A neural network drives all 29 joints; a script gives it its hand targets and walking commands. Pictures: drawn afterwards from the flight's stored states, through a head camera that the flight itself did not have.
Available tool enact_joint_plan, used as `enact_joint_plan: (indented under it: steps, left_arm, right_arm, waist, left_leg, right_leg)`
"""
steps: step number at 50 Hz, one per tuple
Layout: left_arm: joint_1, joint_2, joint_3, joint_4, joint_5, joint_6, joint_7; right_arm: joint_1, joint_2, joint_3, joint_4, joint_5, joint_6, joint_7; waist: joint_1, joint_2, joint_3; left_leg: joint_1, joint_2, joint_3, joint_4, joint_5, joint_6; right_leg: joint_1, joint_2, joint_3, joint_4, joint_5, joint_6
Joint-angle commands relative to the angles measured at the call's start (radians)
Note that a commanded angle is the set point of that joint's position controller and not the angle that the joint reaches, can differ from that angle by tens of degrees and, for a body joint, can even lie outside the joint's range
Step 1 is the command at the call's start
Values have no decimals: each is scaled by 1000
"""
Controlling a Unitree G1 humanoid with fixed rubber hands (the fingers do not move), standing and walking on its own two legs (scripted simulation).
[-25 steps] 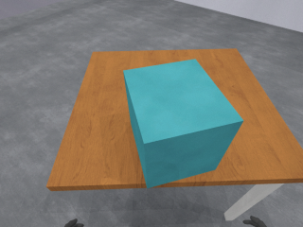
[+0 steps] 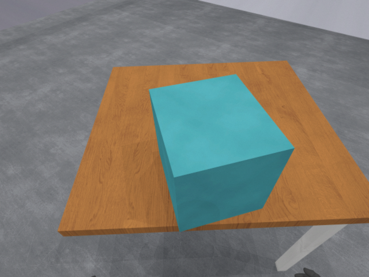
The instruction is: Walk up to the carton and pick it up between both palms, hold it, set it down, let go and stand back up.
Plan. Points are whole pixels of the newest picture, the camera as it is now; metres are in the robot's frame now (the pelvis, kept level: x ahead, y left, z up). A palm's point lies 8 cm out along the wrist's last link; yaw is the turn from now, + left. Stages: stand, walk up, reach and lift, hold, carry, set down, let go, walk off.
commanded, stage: walk up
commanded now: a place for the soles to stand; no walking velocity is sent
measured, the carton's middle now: (208, 151) +0.40 -0.03 +0.05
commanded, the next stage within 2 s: reach and lift in 0.74 s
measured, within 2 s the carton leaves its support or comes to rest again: neither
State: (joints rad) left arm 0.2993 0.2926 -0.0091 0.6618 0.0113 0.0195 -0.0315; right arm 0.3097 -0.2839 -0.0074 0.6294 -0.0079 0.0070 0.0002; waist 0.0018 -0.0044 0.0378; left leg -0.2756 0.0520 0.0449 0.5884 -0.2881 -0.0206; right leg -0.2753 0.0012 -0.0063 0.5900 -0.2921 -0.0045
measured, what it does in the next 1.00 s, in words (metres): stands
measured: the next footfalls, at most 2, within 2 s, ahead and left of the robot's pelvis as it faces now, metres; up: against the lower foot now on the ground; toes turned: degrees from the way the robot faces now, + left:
none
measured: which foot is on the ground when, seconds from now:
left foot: down 0.00-1.00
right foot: down 0.00-1.00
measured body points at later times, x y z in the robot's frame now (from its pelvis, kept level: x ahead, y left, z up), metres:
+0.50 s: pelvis +0.01 +0.01 +0.00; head +0.02 +0.02 +0.45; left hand +0.12 +0.27 -0.11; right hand +0.12 -0.25 -0.10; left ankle +0.02 +0.13 -0.73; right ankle +0.02 -0.12 -0.73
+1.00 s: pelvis +0.00 +0.00 +0.00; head +0.03 -0.01 +0.44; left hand +0.20 +0.24 -0.07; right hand +0.16 -0.26 -0.10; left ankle +0.02 +0.13 -0.73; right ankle +0.02 -0.12 -0.73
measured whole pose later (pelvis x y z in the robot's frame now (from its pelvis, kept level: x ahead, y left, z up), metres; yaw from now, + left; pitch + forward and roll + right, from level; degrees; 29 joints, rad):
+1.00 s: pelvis +0.00 +0.00 +0.00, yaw +0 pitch -6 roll +0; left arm 0.09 0.23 0.02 0.44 0.02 0.26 0.04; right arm 0.08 -0.25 -0.08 0.84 -0.04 -0.23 0.07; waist -0.03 0.01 0.17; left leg -0.21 0.05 0.04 0.62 -0.31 -0.03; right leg -0.21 -0.01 -0.01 0.63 -0.32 -0.01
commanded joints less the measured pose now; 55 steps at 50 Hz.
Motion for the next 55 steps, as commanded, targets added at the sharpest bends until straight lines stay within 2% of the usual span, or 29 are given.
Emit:
enact_joint_plan:
  steps: [1, 2, 5, 7, 10, 13, 14, 15, 18, 20, 22, 24, 25, 30, 35, 36, 37, 38, 39, 40, 42, 43, 44, 46, 48, 51, 52, 53, 55]
  left_arm:
    - [-15, 139, 46, -83, -8, -21, 5]
    - [4, 150, 42, -84, -8, -24, 6]
    - [26, 124, 38, -84, -2, -33, 9]
    - [15, 144, 41, -79, -8, -34, 17]
    - [-10, 109, 42, -75, -11, -30, 15]
    - [-20, 110, 47, -74, -5, -22, 16]
    - [-7, 115, 41, -57, -2, -25, 18]
    - [12, 132, 54, -62, 1, -22, 18]
    - [-26, 117, 51, -58, 0, -24, 18]
    - [0, 121, 48, -63, -6, -29, 17]
    - [-17, 118, 48, -51, -5, -22, 19]
    - [8, 145, 55, -58, -1, -23, 24]
    - [8, 126, 48, -46, -1, -29, 24]
    - [-9, 119, 49, -56, 3, -20, 18]
    - [-1, 130, 51, -29, 9, -15, 21]
    - [-11, 122, 50, -40, 6, -16, 18]
    - [-5, 126, 51, -34, 4, -20, 14]
    - [-513, 109, 47, -198, -33, 105, 58]
    - [-416, 98, 19, -140, 4, 167, 88]
    - [-413, 83, 25, -213, 0, 188, 91]
    - [-319, 80, 42, -210, -3, 224, 81]
    - [-287, 88, 47, -265, -5, 230, 80]
    - [-281, 82, 67, -307, 4, 231, 76]
    - [-199, 54, 50, -349, 8, 234, 72]
    - [-103, 43, 66, -347, 6, 222, 70]
    - [-75, 53, 103, -260, 33, 226, 64]
    - [-93, 54, 106, -304, 27, 222, 66]
    - [-149, 42, 94, -328, 16, 216, 70]
    - [-204, 36, 77, -375, -5, 187, 94]
  right_arm:
    - [12, -132, -35, -72, -4, -25, 1]
    - [15, -138, -38, -77, -4, -26, -1]
    - [21, -139, -32, -65, 6, -35, 1]
    - [24, -130, -37, -57, 4, -30, -1]
    - [-1, -146, -39, -65, -1, -31, 2]
    - [28, -144, -35, -55, -3, -30, -1]
    - [30, -138, -32, -60, -1, -33, -3]
    - [32, -131, -32, -60, 4, -30, -5]
    - [26, -139, -33, -57, 0, -30, -5]
    - [9, -153, -43, -65, 1, -34, -3]
    - [19, -141, -32, -59, -3, -37, -2]
    - [18, -134, -41, -64, 3, -26, -7]
    - [12, -127, -36, -60, -1, -25, -5]
    - [5, -134, -48, -63, 0, -20, 0]
    - [-21, -104, -38, -57, -6, -24, -2]
    - [-3, -139, -42, -67, 2, -26, -3]
    - [-9, -116, -41, -71, 5, -29, -2]
    - [-481, -82, -145, 77, -101, -173, 27]
    - [-347, -120, -175, 183, -89, -199, 51]
    - [-336, -138, -156, 181, -99, -205, 59]
    - [-249, -140, -149, 214, -80, -220, 56]
    - [-221, -145, -145, 189, -85, -229, 51]
    - [-191, -138, -132, 171, -59, -239, 49]
    - [-160, -144, -134, 171, -42, -259, 53]
    - [-162, -191, -126, 98, -15, -281, 65]
    - [-195, -201, -127, 82, -16, -272, 66]
    - [-213, -190, -100, 38, -11, -264, 60]
    - [-248, -194, -101, -5, -10, -257, 63]
    - [-258, -171, -87, -5, -4, -252, 74]
  waist:
    - [-1, 11, 17]
    - [-1, -24, 26]
    - [7, 27, -41]
    - [-6, -13, -24]
    - [0, 62, -5]
    - [-6, 30, -11]
    - [-1, -11, -19]
    - [-2, 22, -38]
    - [-4, -38, -35]
    - [11, -14, -46]
    - [-1, 62, -31]
    - [0, 34, -32]
    - [3, -22, -16]
    - [-1, 42, -20]
    - [10, -24, 12]
    - [3, 38, 21]
    - [-8, 51, -14]
    - [-22, 125, -23]
    - [-66, 125, 54]
    - [-63, 123, 63]
    - [-41, 30, -2]
    - [-51, -9, -52]
    - [-32, 1, -90]
    - [-69, 30, -170]
    - [-28, -14, -204]
    - [12, -58, -87]
    - [34, -65, -74]
    - [28, -92, -37]
    - [32, -66, -16]
  left_leg:
    - [17, 38, -94, -124, 19, 50]
    - [41, 36, -93, -129, 31, 53]
    - [14, 60, -116, -135, 78, 59]
    - [52, 62, -80, -115, 150, 52]
    - [23, 71, -104, -138, 127, 61]
    - [9, 77, -112, -153, 96, 57]
    - [14, 85, -133, -152, 87, 69]
    - [12, 77, -116, -136, 105, 61]
    - [18, 66, -110, -122, 120, 64]
    - [39, 64, -90, -122, 166, 62]
    - [23, 75, -102, -133, 169, 56]
    - [46, 60, -88, -115, 222, 53]
    - [37, 68, -91, -103, 212, 61]
    - [18, 64, -108, -143, 96, 61]
    - [-1, 64, -124, -160, 49, 66]
    - [-7, 61, -124, -170, 12, 65]
    - [28, 59, -118, -165, 9, 69]
    - [-117, 21, -8, -57, -70, -12]
    - [-111, 34, -11, -117, -215, 1]
    - [-150, 41, -6, -144, -284, 19]
    - [-62, 13, 20, -74, -119, 5]
    - [47, -6, 25, -76, -50, 0]
    - [142, -16, 21, -60, 16, 3]
    - [304, -27, 4, -40, 225, -21]
    - [374, -52, 5, -61, 373, -25]
    - [295, -76, 17, -121, 317, 5]
    - [288, -85, 30, -141, 299, 1]
    - [284, -79, 21, -168, 270, 4]
    - [283, -75, 22, -200, 211, 3]
  right_leg:
    - [-65, -98, 138, -180, -10, -31]
    - [-80, -98, 153, -173, 23, -33]
    - [10, -76, 89, -120, 116, -17]
    - [-17, -73, 85, -128, 159, -12]
    - [3, -74, 96, -115, 161, -13]
    - [11, -67, 82, -125, 114, -16]
    - [24, -66, 78, -122, 130, -5]
    - [38, -73, 75, -132, 140, -5]
    - [39, -81, 78, -124, 184, -13]
    - [38, -85, 96, -118, 229, -18]
    - [37, -83, 83, -109, 197, -5]
    - [34, -86, 79, -120, 229, -17]
    - [46, -87, 82, -117, 261, -15]
    - [40, -86, 89, -125, 162, -12]
    - [10, -86, 83, -138, 122, -9]
    - [15, -83, 103, -131, 129, -12]
    - [21, -87, 97, -123, 127, -8]
    - [-105, -17, -67, -17, -104, -66]
    - [-87, 30, -97, 35, -103, -58]
    - [-30, 34, -110, 66, -78, -55]
    - [17, 13, -87, 13, -60, -55]
    - [-9, 10, -92, -21, -41, -46]
    - [-11, 9, -72, -53, 8, -42]
    - [-18, 31, -80, -82, 155, -44]
    - [36, 48, -78, -122, 306, -26]
    - [91, 31, -57, -179, 340, -7]
    - [107, 34, -59, -207, 308, 2]
    - [83, 36, -68, -215, 258, 5]
    - [60, 20, -43, -249, 210, 3]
